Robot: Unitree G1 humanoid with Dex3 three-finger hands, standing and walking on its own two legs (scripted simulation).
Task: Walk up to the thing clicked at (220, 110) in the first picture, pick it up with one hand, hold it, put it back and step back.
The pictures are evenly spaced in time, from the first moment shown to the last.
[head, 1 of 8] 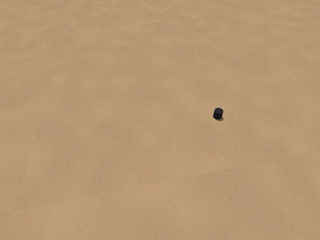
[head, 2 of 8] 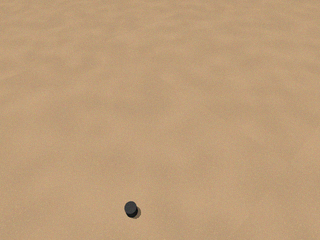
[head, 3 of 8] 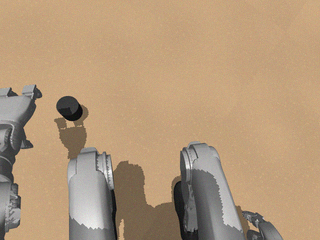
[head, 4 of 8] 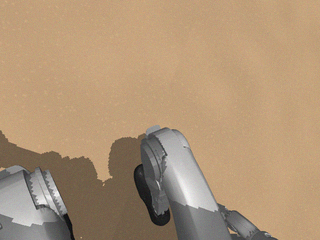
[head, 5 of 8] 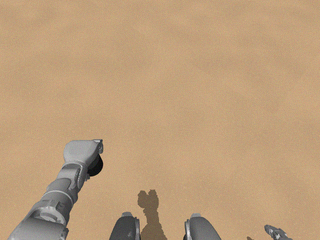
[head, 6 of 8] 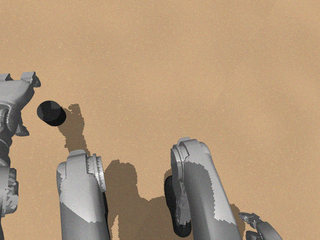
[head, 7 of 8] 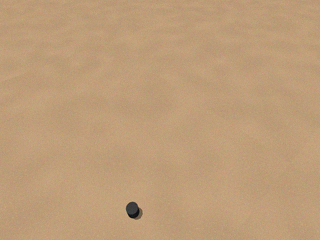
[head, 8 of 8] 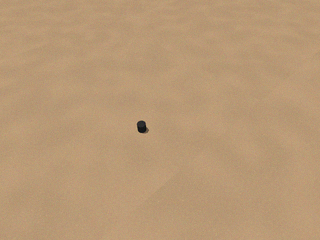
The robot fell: no
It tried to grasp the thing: yes
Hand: left
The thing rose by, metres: 0.68
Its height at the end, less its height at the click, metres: +0.00
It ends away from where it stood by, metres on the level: 0.01
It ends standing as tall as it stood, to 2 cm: yes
